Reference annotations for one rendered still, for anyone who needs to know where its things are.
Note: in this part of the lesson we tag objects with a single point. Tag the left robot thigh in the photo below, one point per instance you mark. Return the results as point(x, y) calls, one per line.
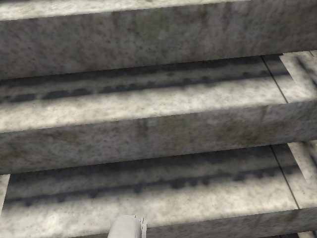
point(128, 226)

